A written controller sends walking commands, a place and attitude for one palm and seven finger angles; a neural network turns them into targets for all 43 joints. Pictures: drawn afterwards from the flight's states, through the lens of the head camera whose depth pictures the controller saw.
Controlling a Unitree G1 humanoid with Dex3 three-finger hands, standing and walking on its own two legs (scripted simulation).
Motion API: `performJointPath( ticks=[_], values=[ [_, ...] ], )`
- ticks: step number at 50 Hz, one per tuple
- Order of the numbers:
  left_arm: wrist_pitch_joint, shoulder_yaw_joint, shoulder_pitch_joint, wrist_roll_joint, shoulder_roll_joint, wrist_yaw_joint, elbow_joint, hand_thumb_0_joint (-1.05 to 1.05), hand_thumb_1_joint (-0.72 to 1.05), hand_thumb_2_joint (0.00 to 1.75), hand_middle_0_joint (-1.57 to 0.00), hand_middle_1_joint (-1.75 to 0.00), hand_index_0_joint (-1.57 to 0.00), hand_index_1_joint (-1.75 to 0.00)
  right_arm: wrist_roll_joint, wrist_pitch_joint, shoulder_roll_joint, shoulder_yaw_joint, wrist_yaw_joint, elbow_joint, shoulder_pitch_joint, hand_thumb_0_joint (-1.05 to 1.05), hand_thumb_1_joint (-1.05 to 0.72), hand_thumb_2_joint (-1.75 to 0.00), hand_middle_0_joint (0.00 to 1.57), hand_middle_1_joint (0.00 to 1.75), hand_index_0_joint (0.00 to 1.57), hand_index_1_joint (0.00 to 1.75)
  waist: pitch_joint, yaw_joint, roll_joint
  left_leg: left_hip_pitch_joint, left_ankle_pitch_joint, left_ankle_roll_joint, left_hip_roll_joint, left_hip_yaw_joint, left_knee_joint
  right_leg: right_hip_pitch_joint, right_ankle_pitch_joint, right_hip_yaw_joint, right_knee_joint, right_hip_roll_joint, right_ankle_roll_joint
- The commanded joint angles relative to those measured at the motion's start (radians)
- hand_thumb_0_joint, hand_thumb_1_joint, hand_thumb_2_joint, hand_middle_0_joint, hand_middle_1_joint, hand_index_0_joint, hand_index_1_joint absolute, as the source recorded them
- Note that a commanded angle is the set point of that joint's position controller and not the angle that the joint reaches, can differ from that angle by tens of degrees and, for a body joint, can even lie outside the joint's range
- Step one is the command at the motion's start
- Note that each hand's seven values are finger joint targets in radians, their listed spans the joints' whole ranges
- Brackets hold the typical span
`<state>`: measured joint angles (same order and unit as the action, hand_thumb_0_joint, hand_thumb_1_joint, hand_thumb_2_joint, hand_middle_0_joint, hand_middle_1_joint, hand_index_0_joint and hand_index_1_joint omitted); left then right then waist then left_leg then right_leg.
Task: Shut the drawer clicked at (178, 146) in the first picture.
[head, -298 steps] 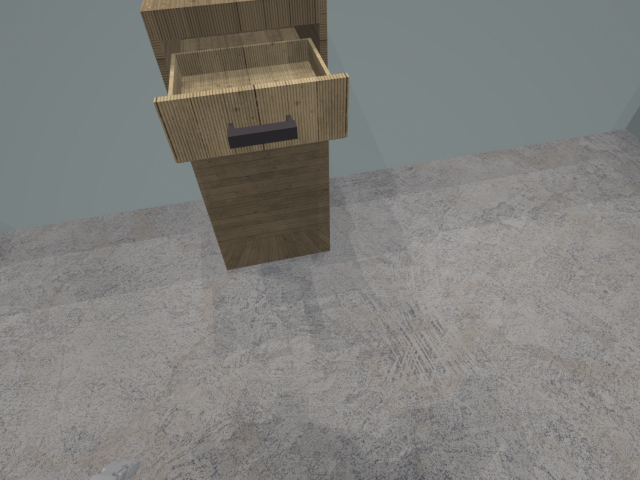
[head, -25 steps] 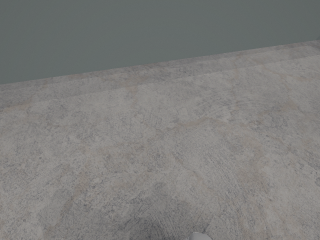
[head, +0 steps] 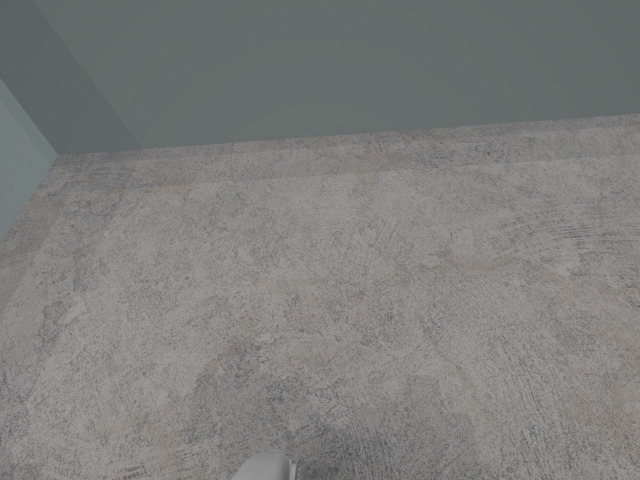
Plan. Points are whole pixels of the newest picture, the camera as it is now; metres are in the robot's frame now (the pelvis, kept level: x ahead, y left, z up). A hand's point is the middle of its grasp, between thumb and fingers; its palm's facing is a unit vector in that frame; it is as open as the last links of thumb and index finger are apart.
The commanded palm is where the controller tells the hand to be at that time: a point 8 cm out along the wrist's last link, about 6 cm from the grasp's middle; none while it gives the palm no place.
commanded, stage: turn to face it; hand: left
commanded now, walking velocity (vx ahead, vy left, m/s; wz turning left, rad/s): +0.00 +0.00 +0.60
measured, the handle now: out of the picture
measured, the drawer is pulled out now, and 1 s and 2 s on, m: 0.30 0.30 0.30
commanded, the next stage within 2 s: none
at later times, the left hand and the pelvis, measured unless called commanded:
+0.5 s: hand out of the picture -0.05 +0.27 -0.19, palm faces +0.38 -0.89 -0.24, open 7.4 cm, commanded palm none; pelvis +0.00 +0.06 -0.01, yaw +18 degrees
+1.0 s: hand out of the picture +0.04 +0.24 -0.13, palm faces +0.52 -0.80 -0.30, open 7.4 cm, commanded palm none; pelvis +0.02 +0.00 -0.01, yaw +35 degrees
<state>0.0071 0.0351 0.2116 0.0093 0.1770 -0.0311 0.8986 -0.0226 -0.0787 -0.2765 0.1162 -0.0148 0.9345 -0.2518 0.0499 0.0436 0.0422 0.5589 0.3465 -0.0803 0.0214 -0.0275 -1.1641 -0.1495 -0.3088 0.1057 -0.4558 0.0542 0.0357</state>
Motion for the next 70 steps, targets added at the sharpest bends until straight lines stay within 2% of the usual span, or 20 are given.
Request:
performJointPath(
  ticks=[1, 12, 15, 16, 17, 18, 19, 21, 24, 38, 42, 44, 45, 46, 47, 48, 50, 52, 61, 70],
  values=[
    [-0.026, 0.045, 0.095, 0.008, 0.184, -0.010, -0.050, 0.00, 0.90, 0.90, -0.20, -0.30, -0.20, -0.30, 0.002, 0.013, -0.042, -0.005, -0.007, -0.079, 0.076, 0.00, -0.90, -0.90, 0.20, 0.30, 0.20, 0.30, -0.028, -0.058, -0.221, 0.089, 0.013, -0.018, -0.045, 0.029, -0.022, 0.141, 0.737, -0.089, 0.062, 0.253, 0.043],
    [-0.006, 0.060, 0.164, 0.024, 0.220, -0.007, -0.021, 0.00, 0.90, 0.90, -0.20, -0.30, -0.20, -0.30, 0.011, 0.032, -0.019, -0.044, -0.013, -0.122, 0.242, 0.00, -0.90, -0.90, 0.20, 0.30, 0.20, 0.30, -0.054, -0.110, -0.274, -0.103, 0.088, 0.028, -0.047, 0.136, 0.387, 0.159, 0.726, -0.007, -0.004, 0.307, 0.072],
    [-0.006, 0.072, 0.131, 0.015, 0.240, -0.002, -0.020, 0.00, 0.90, 0.90, -0.20, -0.30, -0.20, -0.30, 0.008, 0.049, -0.051, -0.036, -0.005, -0.105, 0.128, 0.00, -0.90, -0.90, 0.20, 0.30, 0.20, 0.30, -0.130, -0.047, -0.248, -0.318, -0.081, 0.061, -0.016, 0.167, 0.659, 0.118, 0.738, 0.075, -0.173, 0.293, 0.018],
    [-0.005, 0.072, 0.114, 0.004, 0.233, 0.003, -0.027, 0.00, 0.90, 0.90, -0.20, -0.30, -0.20, -0.30, 0.003, 0.059, -0.111, -0.019, -0.003, -0.080, 0.029, 0.00, -0.90, -0.90, 0.20, 0.30, 0.20, 0.30, -0.192, 0.011, -0.139, -0.534, -0.290, 0.091, -0.077, 0.098, 0.769, -0.021, 0.582, 0.099, -0.373, 0.271, -0.029],
    [-0.005, 0.059, 0.089, -0.005, 0.169, 0.013, -0.073, 0.00, 0.90, 0.90, -0.20, -0.30, -0.20, -0.30, 0.004, 0.068, -0.236, 0.013, 0.004, -0.073, -0.035, 0.00, -0.90, -0.90, 0.20, 0.30, 0.20, 0.30, -0.228, 0.045, 0.200, -0.758, -0.714, 0.201, -0.365, -0.252, 0.768, -0.369, -0.171, 0.094, -0.617, 0.110, -0.112],
    [0.009, 0.048, 0.051, 0.003, 0.160, 0.007, -0.102, 0.00, 0.90, 0.90, -0.20, -0.30, -0.20, -0.30, 0.022, 0.060, -0.274, 0.020, 0.010, -0.054, -0.085, 0.00, -0.90, -0.90, 0.20, 0.30, 0.20, 0.30, -0.254, 0.054, 0.229, -0.746, -1.047, 0.301, -0.458, -0.331, 0.729, -0.460, -0.357, -0.021, -0.736, 0.076, -0.124],
    [0.021, 0.055, 0.038, 0.009, 0.178, 0.003, -0.102, 0.00, 0.90, 0.90, -0.20, -0.30, -0.20, -0.30, 0.021, 0.056, -0.238, 0.010, 0.014, -0.056, -0.048, 0.00, -0.90, -0.90, 0.20, 0.30, 0.20, 0.30, -0.204, 0.029, 0.119, -0.664, -0.943, 0.312, -0.452, -0.235, 0.734, -0.460, -0.316, -0.059, -0.774, 0.107, -0.118],
    [0.030, 0.064, 0.009, 0.010, 0.174, 0.006, -0.066, 0.00, 0.90, 0.90, -0.20, -0.30, -0.20, -0.30, 0.011, 0.062, -0.169, -0.008, 0.029, -0.087, 0.070, 0.00, -0.90, -0.90, 0.20, 0.30, 0.20, 0.30, -0.084, -0.010, 0.156, -0.498, -0.798, 0.251, -0.317, -0.185, 0.774, -0.441, -0.183, -0.094, -0.787, 0.101, -0.132],
    [0.033, 0.066, 0.057, 0.011, 0.173, 0.017, -0.037, 0.00, 0.90, 0.90, -0.20, -0.30, -0.20, -0.30, 0.013, 0.073, -0.141, -0.020, 0.029, -0.103, 0.112, 0.00, -0.90, -0.90, 0.20, 0.30, 0.20, 0.30, -0.054, -0.051, 0.106, -0.434, -0.717, 0.199, -0.237, -0.125, 0.805, -0.403, -0.066, -0.091, -0.778, 0.076, -0.142],
    [0.023, 0.052, -0.155, -0.001, 0.146, 0.005, -0.131, 0.00, 0.90, 0.90, -0.20, -0.30, -0.20, -0.30, -0.001, 0.068, -0.139, 0.001, 0.030, -0.070, -0.034, 0.00, -0.90, -0.90, 0.20, 0.30, 0.20, 0.30, -0.073, 0.001, 0.093, -0.451, -0.565, 0.275, -0.232, -0.383, 0.799, -0.371, -0.124, -0.136, -0.469, 0.007, -0.141],
    [0.012, 0.045, -0.109, -0.011, 0.140, 0.001, -0.130, 0.00, 0.90, 0.90, -0.20, -0.30, -0.20, -0.30, -0.002, 0.060, -0.145, 0.006, 0.030, -0.076, -0.006, 0.00, -0.90, -0.90, 0.20, 0.30, 0.20, 0.30, -0.104, -0.023, 0.104, -0.361, -0.634, 0.259, -0.200, -0.426, 0.740, -0.180, -0.108, -0.122, -0.250, -0.043, -0.116],
    [-0.001, 0.051, -0.028, -0.015, 0.152, -0.003, -0.109, 0.00, 0.90, 0.90, -0.20, -0.30, -0.20, -0.30, 0.006, 0.058, -0.136, 0.007, 0.027, -0.083, 0.018, 0.00, -0.90, -0.90, 0.20, 0.30, 0.20, 0.30, -0.138, -0.064, 0.073, -0.273, -0.522, 0.204, -0.146, -0.403, 0.677, 0.005, 0.067, -0.115, -0.009, -0.034, -0.110],
    [-0.014, 0.059, 0.012, -0.008, 0.199, -0.008, -0.101, 0.00, 0.90, 0.90, -0.20, -0.30, -0.20, -0.30, 0.017, 0.061, -0.093, 0.004, 0.021, -0.084, 0.000, 0.00, -0.90, -0.90, 0.20, 0.30, 0.20, 0.30, -0.174, -0.078, -0.040, -0.147, -0.317, 0.142, -0.091, -0.349, 0.586, 0.187, 0.162, -0.202, 0.132, 0.072, -0.090],
    [-0.020, 0.078, 0.017, 0.008, 0.294, -0.017, -0.103, 0.00, 0.90, 0.90, -0.20, -0.30, -0.20, -0.30, 0.023, 0.062, -0.020, -0.006, 0.020, -0.099, -0.035, 0.00, -0.90, -0.90, 0.20, 0.30, 0.20, 0.30, -0.191, -0.074, -0.346, 0.052, 0.156, 0.046, 0.059, -0.124, 0.351, 0.315, 0.307, -0.470, 0.162, 0.371, 0.018],
    [-0.013, 0.073, 0.025, 0.005, 0.304, -0.017, -0.111, 0.00, 0.90, 0.90, -0.20, -0.30, -0.20, -0.30, 0.011, 0.052, -0.071, 0.007, 0.022, -0.105, -0.026, 0.00, -0.90, -0.90, 0.20, 0.30, 0.20, 0.30, -0.170, -0.076, -0.281, 0.022, 0.277, 0.033, 0.046, -0.084, 0.136, 0.137, 0.399, -0.501, 0.156, 0.487, 0.114],
    [-0.013, 0.064, -0.028, 0.003, 0.254, -0.019, -0.121, 0.00, 0.90, 0.90, -0.20, -0.30, -0.20, -0.30, 0.005, 0.039, -0.077, 0.012, 0.016, -0.089, -0.026, 0.00, -0.90, -0.90, 0.20, 0.30, 0.20, 0.30, -0.117, -0.047, -0.185, 0.001, 0.207, 0.036, 0.008, -0.102, 0.010, 0.032, 0.316, -0.395, 0.163, 0.418, 0.126],
    [-0.012, 0.045, -0.120, 0.000, 0.195, -0.012, -0.134, 0.00, 0.90, 0.90, -0.20, -0.30, -0.20, -0.30, 0.000, 0.019, -0.063, 0.011, 0.001, -0.044, -0.041, 0.00, -0.90, -0.90, 0.20, 0.30, 0.20, 0.30, -0.015, -0.003, -0.174, 0.003, 0.076, 0.021, -0.026, -0.059, -0.096, -0.069, 0.207, -0.261, 0.177, 0.295, 0.075],
    [-0.021, 0.037, -0.112, 0.001, 0.163, -0.008, -0.126, 0.00, 0.90, 0.90, -0.20, -0.30, -0.20, -0.30, 0.001, 0.018, -0.046, 0.006, -0.010, -0.032, -0.059, 0.00, -0.90, -0.90, 0.20, 0.30, 0.20, 0.30, 0.004, 0.004, -0.187, 0.013, -0.001, 0.007, -0.037, -0.029, -0.105, -0.059, 0.300, -0.150, 0.159, 0.244, 0.045],
    [-0.020, 0.050, 0.061, 0.012, 0.192, -0.008, -0.064, 0.00, 0.90, 0.90, -0.20, -0.30, -0.20, -0.30, 0.002, 0.005, -0.050, -0.004, -0.011, -0.051, 0.076, 0.00, -0.90, -0.90, 0.20, 0.30, 0.20, 0.30, -0.014, -0.063, -0.217, 0.031, 0.013, -0.017, -0.071, 0.016, 0.006, 0.074, 0.341, -0.075, 0.149, 0.291, 0.069],
    [-0.003, 0.074, 0.107, 0.025, 0.248, -0.003, -0.021, 0.00, 0.90, 0.90, -0.20, -0.30, -0.20, -0.30, 0.016, 0.039, -0.025, -0.038, -0.009, -0.100, 0.167, 0.00, -0.90, -0.90, 0.20, 0.30, 0.20, 0.30, -0.091, -0.096, -0.260, -0.182, 0.102, 0.033, -0.057, 0.119, 0.457, 0.100, 0.512, 0.001, 0.023, 0.358, 0.089]
  ],
)
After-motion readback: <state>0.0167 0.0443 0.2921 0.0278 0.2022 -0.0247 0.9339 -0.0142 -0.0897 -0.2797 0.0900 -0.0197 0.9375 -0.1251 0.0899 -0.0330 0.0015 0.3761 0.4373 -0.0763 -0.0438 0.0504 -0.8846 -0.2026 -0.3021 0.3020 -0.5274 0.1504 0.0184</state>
